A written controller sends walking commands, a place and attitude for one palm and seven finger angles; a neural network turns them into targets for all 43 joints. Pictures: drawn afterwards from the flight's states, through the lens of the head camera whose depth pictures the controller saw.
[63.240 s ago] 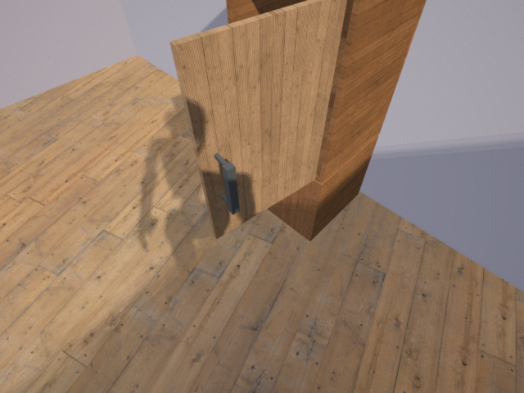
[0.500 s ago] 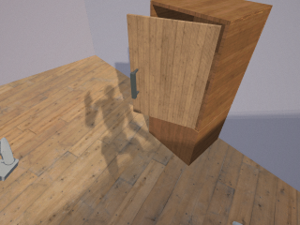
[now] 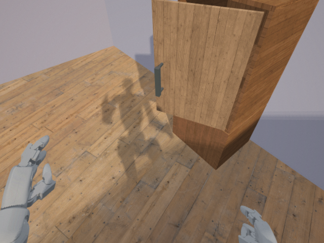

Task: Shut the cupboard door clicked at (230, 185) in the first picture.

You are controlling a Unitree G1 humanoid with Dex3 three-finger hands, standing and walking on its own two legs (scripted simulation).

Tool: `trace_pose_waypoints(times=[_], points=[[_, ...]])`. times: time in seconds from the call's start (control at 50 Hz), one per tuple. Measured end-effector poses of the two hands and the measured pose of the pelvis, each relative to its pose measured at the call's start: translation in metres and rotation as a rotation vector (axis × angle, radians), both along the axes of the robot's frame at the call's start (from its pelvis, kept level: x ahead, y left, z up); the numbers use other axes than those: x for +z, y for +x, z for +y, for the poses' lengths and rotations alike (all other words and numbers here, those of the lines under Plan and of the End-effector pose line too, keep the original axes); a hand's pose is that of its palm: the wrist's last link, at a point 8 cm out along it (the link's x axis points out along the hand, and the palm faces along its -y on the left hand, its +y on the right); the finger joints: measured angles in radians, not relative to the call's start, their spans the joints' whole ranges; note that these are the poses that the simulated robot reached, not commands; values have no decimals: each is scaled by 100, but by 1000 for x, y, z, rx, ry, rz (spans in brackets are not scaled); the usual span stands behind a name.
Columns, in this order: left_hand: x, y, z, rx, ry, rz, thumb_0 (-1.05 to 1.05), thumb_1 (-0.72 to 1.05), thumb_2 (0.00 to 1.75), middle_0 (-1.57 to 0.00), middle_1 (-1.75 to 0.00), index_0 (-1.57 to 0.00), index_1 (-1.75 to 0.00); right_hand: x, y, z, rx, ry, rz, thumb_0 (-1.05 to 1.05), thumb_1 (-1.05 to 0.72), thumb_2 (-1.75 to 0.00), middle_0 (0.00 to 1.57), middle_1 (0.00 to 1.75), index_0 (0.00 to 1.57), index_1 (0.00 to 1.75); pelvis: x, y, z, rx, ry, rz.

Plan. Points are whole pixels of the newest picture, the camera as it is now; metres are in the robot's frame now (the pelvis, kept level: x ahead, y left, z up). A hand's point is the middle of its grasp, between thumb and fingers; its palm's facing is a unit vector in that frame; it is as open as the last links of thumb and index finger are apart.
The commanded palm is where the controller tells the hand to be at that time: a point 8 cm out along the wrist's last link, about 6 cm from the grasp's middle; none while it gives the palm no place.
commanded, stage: let the arm hang, fingers relaxed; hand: left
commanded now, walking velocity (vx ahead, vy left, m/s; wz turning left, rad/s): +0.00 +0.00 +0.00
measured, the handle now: (159, 80) +0.86 +0.09 -0.09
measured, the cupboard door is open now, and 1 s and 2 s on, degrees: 26 26 26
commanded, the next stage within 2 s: look to check the result in 1.02 s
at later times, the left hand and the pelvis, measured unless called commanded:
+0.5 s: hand out of the picture -0.08 +0.20 -0.17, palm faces +0.01 -0.97 -0.22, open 7.3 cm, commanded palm none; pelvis -0.02 +0.00 +0.01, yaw +0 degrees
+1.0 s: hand out of the picture +0.03 +0.21 -0.16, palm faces -0.02 -0.97 -0.24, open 7.4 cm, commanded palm none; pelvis -0.02 +0.00 +0.01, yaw -1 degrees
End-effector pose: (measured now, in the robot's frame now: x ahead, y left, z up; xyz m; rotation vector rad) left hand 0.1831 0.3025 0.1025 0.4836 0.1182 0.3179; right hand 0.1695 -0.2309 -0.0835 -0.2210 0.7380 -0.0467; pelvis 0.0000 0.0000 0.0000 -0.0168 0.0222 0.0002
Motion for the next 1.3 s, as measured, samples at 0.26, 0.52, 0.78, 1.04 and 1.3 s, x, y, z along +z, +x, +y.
trace_pose_waypoints(times=[0.26, 0.52, 0.78, 1.04, 1.3], points=[[-250, -175, -76, 145, -472, 1149, 0, 98, 90, -20, -30, -21, -30, -29, -141, -35, -145, -123, 499, 0, -91, -90, 20, 30, 20, 29, 1, -17, -1, 11, 1, -38], [-235, -265, -48, 296, -434, 1357, 1, 92, 90, -20, -30, -20, -30, -45, -212, -10, -214, -44, 692, 0, -91, -90, 20, 30, 21, 30, 8, -23, 4, 4, -4, -55], [-232, -201, -45, 219, -394, 1187, 0, 90, 90, -20, -30, -20, -30, -48, -173, -9, -204, -12, 557, 0, -91, -90, 21, 30, 21, 30, 9, -23, 5, -10, 5, -59], [-229, -154, -47, 165, -382, 1126, 0, 90, 90, -20, -30, -20, -30, -36, -155, -36, -211, -75, 543, 0, -91, -90, 20, 30, 21, 30, 11, -14, 1, -9, 8, -53], [-222, -140, -31, 200, -336, 1147, 1, 90, 90, -20, -30, -20, -30, -32, -129, -52, -198, -102, 544, 0, -91, -90, 20, 30, 21, 30, 13, 2, -4, -9, 10, -47]])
